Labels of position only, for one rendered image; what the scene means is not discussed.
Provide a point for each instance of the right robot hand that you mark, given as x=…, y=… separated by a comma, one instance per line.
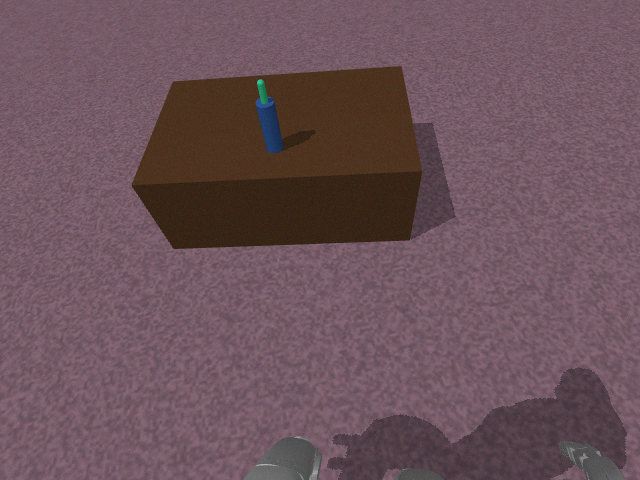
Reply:
x=589, y=460

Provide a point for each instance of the bottle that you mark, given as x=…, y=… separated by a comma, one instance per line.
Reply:
x=268, y=119

